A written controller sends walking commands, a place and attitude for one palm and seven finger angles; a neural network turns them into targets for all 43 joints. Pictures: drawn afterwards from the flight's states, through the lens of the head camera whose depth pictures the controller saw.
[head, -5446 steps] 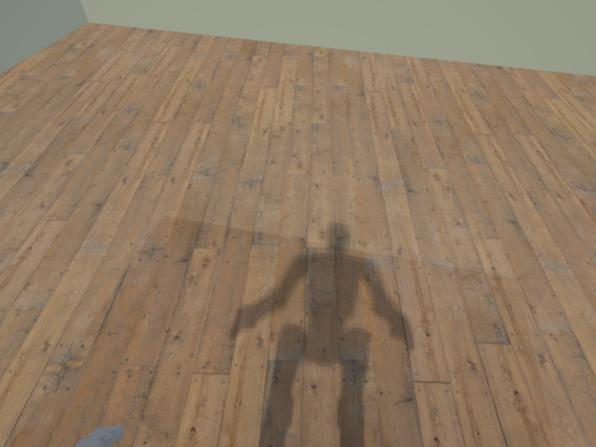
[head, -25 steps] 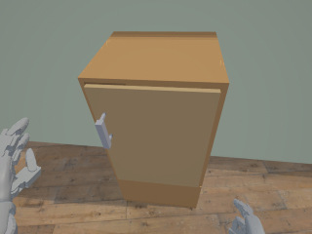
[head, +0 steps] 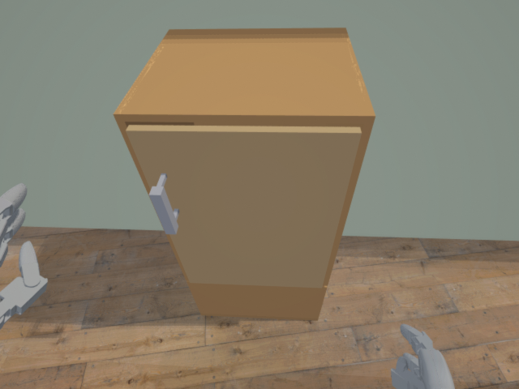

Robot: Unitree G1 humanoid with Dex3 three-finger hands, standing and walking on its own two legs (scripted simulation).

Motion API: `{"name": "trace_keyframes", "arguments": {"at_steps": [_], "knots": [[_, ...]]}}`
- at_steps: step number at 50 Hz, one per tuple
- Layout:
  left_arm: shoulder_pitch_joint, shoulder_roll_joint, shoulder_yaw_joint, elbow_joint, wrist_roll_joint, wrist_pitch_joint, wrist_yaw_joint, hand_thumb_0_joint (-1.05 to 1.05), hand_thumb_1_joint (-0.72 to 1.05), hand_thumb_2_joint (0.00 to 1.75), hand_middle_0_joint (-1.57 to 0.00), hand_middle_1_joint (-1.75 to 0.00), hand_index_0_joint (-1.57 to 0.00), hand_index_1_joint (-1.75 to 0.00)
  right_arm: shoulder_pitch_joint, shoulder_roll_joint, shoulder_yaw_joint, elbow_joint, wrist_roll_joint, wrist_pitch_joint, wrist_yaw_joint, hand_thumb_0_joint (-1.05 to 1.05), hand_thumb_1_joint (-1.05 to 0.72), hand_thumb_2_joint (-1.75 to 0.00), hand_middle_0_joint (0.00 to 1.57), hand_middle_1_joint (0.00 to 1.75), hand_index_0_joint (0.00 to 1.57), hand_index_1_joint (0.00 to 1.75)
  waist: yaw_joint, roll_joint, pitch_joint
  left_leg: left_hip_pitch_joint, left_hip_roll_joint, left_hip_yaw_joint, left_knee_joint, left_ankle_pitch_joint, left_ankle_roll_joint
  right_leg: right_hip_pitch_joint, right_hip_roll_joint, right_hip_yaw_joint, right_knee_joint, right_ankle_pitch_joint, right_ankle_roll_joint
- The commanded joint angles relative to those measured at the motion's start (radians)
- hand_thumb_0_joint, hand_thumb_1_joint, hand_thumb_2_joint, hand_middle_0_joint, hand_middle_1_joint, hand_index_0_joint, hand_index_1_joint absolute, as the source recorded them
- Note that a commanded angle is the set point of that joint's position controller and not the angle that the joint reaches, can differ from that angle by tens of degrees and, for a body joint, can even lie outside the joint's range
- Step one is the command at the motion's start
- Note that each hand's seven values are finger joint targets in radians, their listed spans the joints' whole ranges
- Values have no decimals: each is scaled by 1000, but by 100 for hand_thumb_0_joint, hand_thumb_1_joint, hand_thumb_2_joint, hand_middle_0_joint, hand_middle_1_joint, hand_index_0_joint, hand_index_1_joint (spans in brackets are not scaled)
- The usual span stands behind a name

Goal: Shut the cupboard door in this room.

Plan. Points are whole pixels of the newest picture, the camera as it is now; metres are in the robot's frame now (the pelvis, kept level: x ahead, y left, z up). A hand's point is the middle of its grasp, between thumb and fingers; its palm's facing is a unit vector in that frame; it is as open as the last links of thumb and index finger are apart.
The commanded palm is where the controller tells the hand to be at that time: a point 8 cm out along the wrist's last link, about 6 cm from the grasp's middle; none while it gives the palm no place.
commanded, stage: step back with the hand held close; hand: left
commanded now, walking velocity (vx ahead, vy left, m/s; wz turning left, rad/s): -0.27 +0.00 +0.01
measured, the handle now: (167, 204) +0.47 +0.24 -0.03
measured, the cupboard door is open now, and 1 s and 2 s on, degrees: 0 0 0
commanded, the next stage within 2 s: stop stepping back and stand still in 0.74 s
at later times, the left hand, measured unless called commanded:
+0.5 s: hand out of the picture +0.06 +0.28 +0.17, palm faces +0.53 -0.70 -0.47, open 7.4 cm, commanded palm +0.01 +0.31 +0.17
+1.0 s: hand out of the picture +0.00 +0.26 +0.17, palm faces +0.37 -0.81 -0.46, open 7.4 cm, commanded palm -0.06 +0.31 +0.17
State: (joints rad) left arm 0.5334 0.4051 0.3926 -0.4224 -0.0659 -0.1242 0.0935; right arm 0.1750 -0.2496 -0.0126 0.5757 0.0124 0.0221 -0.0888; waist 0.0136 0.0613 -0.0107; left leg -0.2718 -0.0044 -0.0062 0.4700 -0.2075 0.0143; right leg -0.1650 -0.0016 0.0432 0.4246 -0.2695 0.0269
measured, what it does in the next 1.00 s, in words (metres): walks backwards: left foot, then right foot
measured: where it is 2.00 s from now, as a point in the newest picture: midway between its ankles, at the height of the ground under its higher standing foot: outside the picture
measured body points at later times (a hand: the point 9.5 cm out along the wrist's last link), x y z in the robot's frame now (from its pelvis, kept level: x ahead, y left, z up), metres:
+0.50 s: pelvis -0.10 +0.00 -0.01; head -0.10 +0.00 +0.44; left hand +0.03 +0.32 +0.19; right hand +0.08 -0.23 -0.10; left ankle +0.00 +0.11 -0.73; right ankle -0.03 -0.13 -0.74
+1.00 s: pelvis -0.20 +0.01 -0.02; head -0.19 +0.03 +0.43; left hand -0.02 +0.30 +0.19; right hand -0.04 -0.24 -0.09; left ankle -0.09 +0.11 -0.74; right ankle -0.19 -0.12 -0.74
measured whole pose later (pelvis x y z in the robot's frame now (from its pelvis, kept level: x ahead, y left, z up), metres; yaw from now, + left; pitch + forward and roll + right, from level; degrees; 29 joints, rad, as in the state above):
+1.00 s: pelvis -0.20 +0.01 -0.02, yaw +1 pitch +1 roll -2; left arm 0.57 0.47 0.43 -0.57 -0.05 -0.25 0.13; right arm 0.22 -0.20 -0.01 0.61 0.00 -0.07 -0.06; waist -0.04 -0.02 -0.02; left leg -0.49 0.03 0.02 0.62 -0.25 0.00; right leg -0.30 0.07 0.08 0.58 -0.30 0.01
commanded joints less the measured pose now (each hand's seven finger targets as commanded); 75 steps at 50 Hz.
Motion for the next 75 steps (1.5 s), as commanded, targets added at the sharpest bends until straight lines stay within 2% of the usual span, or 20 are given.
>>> {"name": "trace_keyframes", "arguments": {"at_steps": [1, 13, 19, 24, 27, 29, 31, 33, 39, 43, 46, 51, 55, 58, 62, 64, 69, 71, 73, 75], "knots": [[-10, 213, 172, -195, -15, -67, 39, 0, 90, 90, -20, -30, -20, -30, -99, -96, -39, -181, 6, -31, -9, 0, -90, -90, 20, 30, 20, 30, -1, -35, -183, 139, 72, -15, -36, 446, 18, 4, -24, -44, -1, 422, -10], [-47, 183, 157, -222, 22, -124, 56, 0, 90, 90, -20, -30, -20, -30, -95, -122, -35, -190, 6, -82, -12, 0, -90, -90, 20, 30, 20, 30, -5, 111, -51, -383, 142, -151, -274, -438, 83, 175, 45, -34, 123, 35, 2], [-59, 230, 215, -275, 41, -165, 61, 0, 90, 90, -20, -30, -20, -30, -76, -126, -49, -177, -8, -130, -8, 0, -90, -90, 20, 30, 20, 30, -6, 128, -79, -443, 143, -146, -195, -518, 94, 163, 55, 12, 157, -11, -12], [-28, 210, 175, -273, 12, -164, 87, 0, 90, 90, -20, -30, -20, -30, -8, -85, -59, -107, -15, -127, 18, 0, -90, -90, 20, 30, 20, 30, -23, -224, -79, 19, -6, 8, 435, -193, -29, -456, -269, 357, -241, -299, -194], [-156, 191, 128, -245, 19, -148, 98, 0, 90, 90, -20, -30, -20, -30, -30, -68, -38, -98, -14, -129, 13, 0, -90, -90, 20, 30, 20, 30, -43, -234, -20, 19, 35, -16, 265, -161, -9, -444, -217, 224, -162, -166, -129], [-231, 200, 118, -226, 19, -156, 95, 0, 90, 90, -20, -30, -20, -30, -59, -101, -36, -94, -9, -143, -11, 0, -90, -90, 20, 30, 20, 30, -42, -33, 62, -20, 79, -77, -51, -182, 21, -432, -60, 101, -8, -164, -45], [-217, 174, 136, -206, 32, -169, 103, 0, 90, 90, -20, -30, -20, -30, -54, -109, -40, -97, -13, -160, -26, 0, -90, -90, 20, 30, 20, 30, -25, 174, -2, -257, 308, -297, -235, -217, 116, -189, 58, -3, 358, -40, 0], [-158, 192, 179, -185, 22, -180, 89, 0, 90, 90, -20, -30, -20, -30, -42, -101, -61, -93, -15, -173, -10, 0, -90, -90, 20, 30, 20, 30, -15, 139, -138, -283, 339, -274, -248, -326, 142, -73, 62, 27, 489, -129, -4], [-95, 206, 181, -368, 31, -179, 56, 0, 90, 90, -20, -30, -20, -30, -81, -104, -52, -121, -17, -187, 30, 0, -90, -90, 20, 30, 20, 30, -10, 88, -115, -319, 231, -103, -56, -241, 83, 27, 29, 49, 177, 94, -14], [-81, 235, 176, -333, 10, -212, 72, 0, 90, 90, -20, -30, -20, -30, -35, -49, -35, -94, -18, -179, 29, 0, -90, -90, 20, 30, 20, 30, -35, -52, -200, -20, 63, 64, 166, 69, -33, -155, -183, 247, 0, 527, -71], [31, 261, 223, -305, -2, -180, 85, 0, 90, 90, -20, -30, -20, -30, -32, -57, -46, -118, -4, -151, 25, 0, -90, -90, 20, 30, 20, 30, -26, -141, -233, 4, 34, 13, 245, -97, -28, -189, -212, 269, -54, 114, -107], [36, 226, 221, -229, -7, -153, 94, 0, 90, 90, -20, -30, -20, -30, -41, -78, -26, -117, -7, -147, -1, 0, -90, -90, 20, 30, 20, 30, -39, -23, -34, 17, 70, -88, -3, -209, 2, -312, -41, 95, -79, -278, -75], [-59, 183, 165, -181, 13, -135, 95, 0, 90, 90, -20, -30, -20, -30, -31, -112, -29, -100, 0, -186, -29, 0, -90, -90, 20, 30, 20, 30, -34, 171, 26, -230, 214, -321, -443, -711, 5, -68, 121, -62, 220, -212, -19], [-113, 154, 97, -221, 17, -127, 80, 0, 90, 90, -20, -30, -20, -30, -19, -96, -35, -85, -9, -206, -15, 0, -90, -90, 20, 30, 20, 30, -16, 158, -31, -178, 198, -228, -419, -583, -41, -1, 123, -76, 225, -173, -25], [-54, 184, 84, -336, 25, -114, 69, 0, 90, 90, -20, -30, -20, -30, -16, -78, -33, -86, -19, -214, 5, 0, -90, -90, 20, 30, 20, 30, -16, 71, -118, -26, 92, -33, -215, -303, -29, 21, 58, -68, -35, -142, -57], [6, 256, 160, -380, 22, -106, 69, 0, 90, 90, -20, -30, -20, -30, 9, -80, -43, -74, -35, -195, 18, 0, -90, -90, 20, 30, 20, 30, -22, -20, -166, 117, 27, 51, 67, -118, -33, -136, -66, 54, -153, -173, -123], [-103, 215, 152, -286, 13, -84, 80, 0, 90, 90, -20, -30, -20, -30, -19, -90, -64, -70, -13, -124, 16, 0, -90, -90, 20, 30, 20, 30, -44, -264, 51, 6, 28, -64, 593, -165, -36, -569, -281, 349, -289, -639, -251], [-178, 206, 136, -207, 17, -87, 92, 0, 90, 90, -20, -30, -20, -30, -33, -75, -28, -66, -13, -122, 4, 0, -90, -90, 20, 30, 20, 30, -59, -185, 123, 15, 91, -78, 397, -209, -2, -557, -252, 256, -201, -567, -206], [-256, 199, 118, -163, 23, -88, 96, 0, 90, 90, -20, -30, -20, -30, -22, -80, -7, -57, -16, -136, -11, 0, -90, -90, 20, 30, 20, 30, -58, 25, 143, 33, 50, -40, 45, -288, 18, -468, -102, 110, 20, -485, -134], [-383, 184, 89, -242, 40, -116, 97, 0, 90, 90, -20, -30, -20, -30, 3, -113, -11, -73, -15, -183, -13, 0, -90, -90, 20, 30, 20, 30, -57, 395, 156, 33, 323, -549, -334, -570, 104, -510, 63, -67, 468, -279, -42]]}}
